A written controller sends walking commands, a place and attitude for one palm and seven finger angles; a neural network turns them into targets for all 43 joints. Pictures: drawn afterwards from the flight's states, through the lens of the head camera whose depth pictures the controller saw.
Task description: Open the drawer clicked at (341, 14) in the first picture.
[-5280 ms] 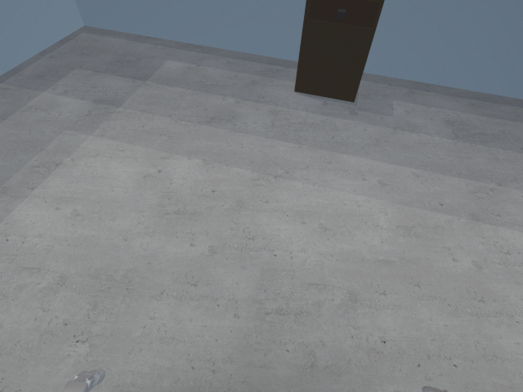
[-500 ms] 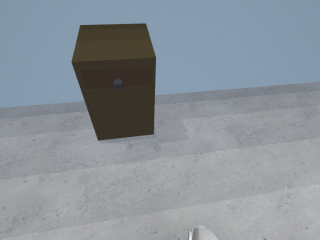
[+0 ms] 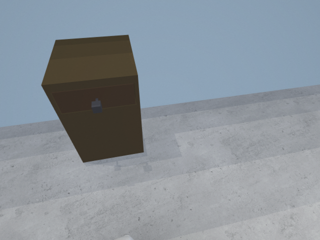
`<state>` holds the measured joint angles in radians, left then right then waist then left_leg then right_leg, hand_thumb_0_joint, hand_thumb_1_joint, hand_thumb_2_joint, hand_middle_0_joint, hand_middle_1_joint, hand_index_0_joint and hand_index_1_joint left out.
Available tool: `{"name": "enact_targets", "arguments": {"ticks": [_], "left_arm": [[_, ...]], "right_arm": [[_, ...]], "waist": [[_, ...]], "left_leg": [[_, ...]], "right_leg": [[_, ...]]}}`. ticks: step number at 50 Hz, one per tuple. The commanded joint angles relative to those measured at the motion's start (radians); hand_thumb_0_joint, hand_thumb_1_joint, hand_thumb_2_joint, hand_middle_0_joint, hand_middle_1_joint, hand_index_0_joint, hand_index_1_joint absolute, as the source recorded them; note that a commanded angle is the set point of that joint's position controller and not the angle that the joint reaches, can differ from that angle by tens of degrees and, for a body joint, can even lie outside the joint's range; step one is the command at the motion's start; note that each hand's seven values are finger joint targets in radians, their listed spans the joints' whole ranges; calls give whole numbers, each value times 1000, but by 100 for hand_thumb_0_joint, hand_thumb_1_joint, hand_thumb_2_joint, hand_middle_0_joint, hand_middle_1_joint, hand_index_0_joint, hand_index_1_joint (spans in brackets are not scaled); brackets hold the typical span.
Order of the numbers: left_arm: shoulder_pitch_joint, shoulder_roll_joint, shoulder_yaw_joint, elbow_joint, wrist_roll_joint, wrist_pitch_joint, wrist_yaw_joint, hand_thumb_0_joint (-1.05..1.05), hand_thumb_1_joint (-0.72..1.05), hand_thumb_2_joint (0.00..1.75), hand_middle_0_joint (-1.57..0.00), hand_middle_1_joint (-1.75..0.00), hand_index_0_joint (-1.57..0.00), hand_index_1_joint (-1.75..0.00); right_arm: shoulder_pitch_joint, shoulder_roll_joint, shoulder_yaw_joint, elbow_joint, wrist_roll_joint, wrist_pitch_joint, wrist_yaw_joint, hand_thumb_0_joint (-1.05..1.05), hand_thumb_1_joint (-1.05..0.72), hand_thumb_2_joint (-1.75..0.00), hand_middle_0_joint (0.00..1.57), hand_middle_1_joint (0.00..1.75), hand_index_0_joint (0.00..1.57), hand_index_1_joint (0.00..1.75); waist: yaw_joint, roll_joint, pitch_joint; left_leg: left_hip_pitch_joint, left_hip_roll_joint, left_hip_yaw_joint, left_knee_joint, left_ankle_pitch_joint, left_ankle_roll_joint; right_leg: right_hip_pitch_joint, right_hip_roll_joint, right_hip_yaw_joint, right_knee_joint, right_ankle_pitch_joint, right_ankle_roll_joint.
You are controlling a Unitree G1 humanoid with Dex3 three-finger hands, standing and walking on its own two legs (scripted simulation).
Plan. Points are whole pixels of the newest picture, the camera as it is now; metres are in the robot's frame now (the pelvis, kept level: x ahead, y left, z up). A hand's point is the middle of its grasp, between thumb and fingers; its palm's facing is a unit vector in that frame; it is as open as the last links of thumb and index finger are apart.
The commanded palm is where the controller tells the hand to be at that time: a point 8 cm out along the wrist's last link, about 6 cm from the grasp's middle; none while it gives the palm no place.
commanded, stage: turn to face it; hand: left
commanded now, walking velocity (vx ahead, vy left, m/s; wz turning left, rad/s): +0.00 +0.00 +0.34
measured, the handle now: (97, 104) +0.75 +0.34 -0.20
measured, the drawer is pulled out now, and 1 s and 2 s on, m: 0.00 0.00 0.00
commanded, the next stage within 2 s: take the last steps up to it in 0.32 s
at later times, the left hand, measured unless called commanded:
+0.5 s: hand out of the picture +0.04 +0.23 -0.17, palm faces +0.16 -0.96 -0.23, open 7.3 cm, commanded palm none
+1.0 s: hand out of the picture -0.04 +0.15 -0.16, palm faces +0.35 -0.93 -0.13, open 7.3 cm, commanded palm none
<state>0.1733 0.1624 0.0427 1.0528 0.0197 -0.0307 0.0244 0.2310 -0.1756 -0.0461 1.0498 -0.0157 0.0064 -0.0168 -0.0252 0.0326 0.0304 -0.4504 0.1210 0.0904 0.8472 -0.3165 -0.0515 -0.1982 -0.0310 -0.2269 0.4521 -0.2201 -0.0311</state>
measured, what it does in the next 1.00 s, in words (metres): walks ahead: left foot, then right foot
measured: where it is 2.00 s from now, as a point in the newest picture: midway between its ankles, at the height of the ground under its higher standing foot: (137, 225)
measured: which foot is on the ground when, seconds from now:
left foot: up 0.00-0.06, down 0.08-0.60, up 0.62-1.00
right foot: down 0.00-0.10, up 0.12-0.58, down 0.60-1.00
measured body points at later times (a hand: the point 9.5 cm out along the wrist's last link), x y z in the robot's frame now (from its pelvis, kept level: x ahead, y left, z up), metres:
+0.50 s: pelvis +0.03 +0.02 +0.01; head +0.05 +0.03 +0.45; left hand +0.04 +0.28 -0.15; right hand +0.11 -0.21 -0.14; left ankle +0.06 +0.11 -0.74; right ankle +0.02 -0.13 -0.70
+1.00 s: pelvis +0.10 +0.05 +0.00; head +0.13 +0.06 +0.45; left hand -0.06 +0.20 -0.15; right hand +0.21 -0.17 -0.15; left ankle +0.13 +0.19 -0.72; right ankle +0.03 -0.12 -0.74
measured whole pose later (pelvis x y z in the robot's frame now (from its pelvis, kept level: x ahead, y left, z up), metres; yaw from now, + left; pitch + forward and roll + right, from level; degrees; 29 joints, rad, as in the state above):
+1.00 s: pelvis +0.10 +0.05 +0.00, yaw +14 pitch +1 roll +0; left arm 0.49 0.09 0.02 1.16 0.03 -0.05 0.02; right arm 0.21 -0.19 -0.06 1.06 -0.02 0.01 0.03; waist 0.06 0.00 0.05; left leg -0.44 0.09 0.10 0.68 -0.25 0.00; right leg 0.00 -0.09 -0.16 0.34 -0.34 0.06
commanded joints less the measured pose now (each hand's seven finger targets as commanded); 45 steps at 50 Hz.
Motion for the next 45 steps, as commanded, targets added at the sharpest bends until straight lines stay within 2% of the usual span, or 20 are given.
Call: {"name": "enact_targets", "arguments": {"ticks": [1, 3, 4, 5, 6, 7, 12, 16, 21, 23, 25, 27, 28, 29, 30, 31, 33, 34, 37, 45], "left_arm": [[45, 142, 31, -34, 3, 3, 7, 0, 90, 90, -20, -30, -20, -30], [44, 141, 31, -40, -6, 16, 8, 0, 90, 90, -20, -30, -20, -30], [72, 111, 27, -44, -12, 27, 6, 0, 90, 90, -20, -30, -20, -30], [90, 71, 18, -61, -20, 34, 3, 0, 90, 90, -20, -30, -20, -30], [60, 75, 14, -77, -15, 39, 3, 0, 90, 90, -20, -30, -20, -30], [37, 76, 16, -74, -7, 43, 5, 0, 90, 90, -20, -30, -20, -30], [62, 85, 22, -45, -6, 40, -2, 0, 90, 90, -20, -30, -20, -30], [55, 88, 22, -45, -4, 52, 4, 0, 90, 90, -20, -30, -20, -30], [33, 85, 19, -62, -2, 63, 7, 0, 90, 90, -20, -30, -20, -30], [52, 66, 13, -56, -5, 58, 4, 0, 90, 90, -20, -30, -20, -30], [93, 62, 8, -42, 0, 51, -1, 0, 90, 90, -20, -30, -20, -30], [175, 63, 8, -14, 2, 39, -8, 0, 90, 90, -20, -30, -20, -30], [234, 81, 12, 3, 8, 30, -7, 0, 90, 90, -20, -30, -20, -30], [278, 142, 25, 9, 21, 21, -2, 0, 90, 90, -20, -30, -20, -30], [287, 222, 39, -9, 20, 21, 6, 0, 90, 90, -20, -30, -20, -30], [244, 219, 33, -29, 9, 20, 14, 0, 90, 90, -20, -30, -20, -30], [182, 156, 25, -29, 4, -9, 12, 0, 90, 90, -20, -30, -20, -30], [172, 125, 14, -27, 1, -19, 7, 0, 90, 90, -20, -30, -20, -30], [224, 97, 7, -13, 0, -37, 1, 0, 90, 90, -20, -30, -20, -30], [359, 96, 8, 63, 11, -51, 3, 0, 90, 90, -20, -30, -20, -30]], "right_arm": [[59, -16, 1, -31, 0, 0, 13, 0, -90, -90, 20, 30, 20, 30], [88, -40, 1, -23, -4, -5, 16, 0, -90, -90, 20, 30, 20, 30], [103, -94, -7, -26, -7, -11, 15, 0, -90, -90, 20, 30, 20, 30], [112, -167, -18, -40, -13, -12, 9, 0, -90, -90, 20, 30, 20, 30], [105, -188, -23, -42, -16, -6, 4, 0, -90, -90, 20, 30, 20, 30], [78, -169, -19, -40, -18, -11, -8, 0, -90, -90, 20, 30, 20, 30], [25, -154, -17, -60, -3, -25, -20, 0, -90, -90, 20, 30, 20, 30], [33, -157, -25, -57, 1, -18, -18, 0, -90, -90, 20, 30, 20, 30], [25, -164, -31, -54, -5, -3, -12, 0, -90, -90, 20, 30, 20, 30], [19, -163, -31, -52, -10, 0, -9, 0, -90, -90, 20, 30, 20, 30], [13, -166, -35, -49, -12, 1, -4, 0, -90, -90, 20, 30, 20, 30], [-7, -162, -38, -51, -9, 2, 0, 0, -90, -90, 20, 30, 20, 30], [-19, -138, -38, -54, -5, 3, 2, 0, -90, -90, 20, 30, 20, 30], [-20, -80, -29, -67, 5, 3, 6, 0, -90, -90, 20, 30, 20, 30], [-72, -49, -22, -118, 0, 3, 16, 0, -90, -90, 20, 30, 20, 30], [-109, -110, -36, -128, -13, 10, 25, 0, -90, -90, 20, 30, 20, 30], [-62, -91, -41, -87, -17, 11, 36, 0, -90, -90, 20, 30, 20, 30], [-22, -82, -40, -65, -17, 9, 40, 0, -90, -90, 20, 30, 20, 30], [12, -56, -39, -48, -10, 2, 46, 0, -90, -90, 20, 30, 20, 30], [-137, -28, -17, -98, -6, -18, 51, 0, -90, -90, 20, 30, 20, 30]], "waist": [[22, -147, 14], [6, -70, -5], [8, 108, -12], [11, 287, -10], [5, 267, 8], [0, 263, 0], [20, 61, -126], [8, 57, -110], [-4, 109, -63], [-1, 127, -68], [8, 122, -54], [50, 91, -52], [74, 25, -28], [94, -169, 0], [119, -383, 92], [99, -252, 149], [48, -217, 185], [26, -190, 179], [26, -157, 138], [83, -185, 118]], "left_leg": [[124, -9, 2, -160, 22, 0], [249, -17, 6, -319, 176, 7], [282, 61, -130, -408, 288, 42], [249, 209, -318, -511, 410, 129], [198, 268, -387, -581, 365, 200], [215, 244, -408, -605, 353, 222], [399, 166, -241, -517, 602, 210], [394, 152, -232, -537, 549, 214], [329, 150, -272, -564, 373, 225], [288, 140, -300, -587, 194, 220], [231, 117, -314, -613, -22, 204], [132, 75, -287, -595, -183, 166], [36, 18, -241, -522, -243, 127], [-129, -88, -138, -290, -256, 76], [-263, -148, -40, -69, -234, 42], [-240, -92, -99, 51, -178, 50], [-210, -66, -110, 151, -36, 51], [-198, -56, -98, 169, 30, 45], [-185, -53, -64, 181, 120, 29], [-160, -27, -3, -78, 85, 34]], "right_leg": [[-45, -300, 144, -130, 163, -95], [-88, -255, 99, -26, 79, -35], [-138, -176, 61, 82, -43, 18], [-161, -88, 34, 194, -205, 76], [-158, -56, 86, 345, -351, 75], [-199, -61, 139, 452, -368, 72], [-272, -67, 203, 570, -222, 91], [-259, -63, 202, 525, -211, 105], [-210, -51, 197, 404, -246, 100], [-146, -36, 187, 316, -248, 90], [-79, -13, 159, 230, -220, 77], [74, 2, 125, 45, -128, 68], [183, -18, 144, -74, -110, 59], [246, -184, 360, -218, -322, 4], [162, -395, 651, -391, -581, -90], [8, -444, 653, -438, -630, -108], [-38, -346, 546, -410, -482, -71], [-16, -293, 430, -373, -339, -50], [51, -243, 282, -334, -116, -35], [159, -280, 245, -275, 118, -83]]}}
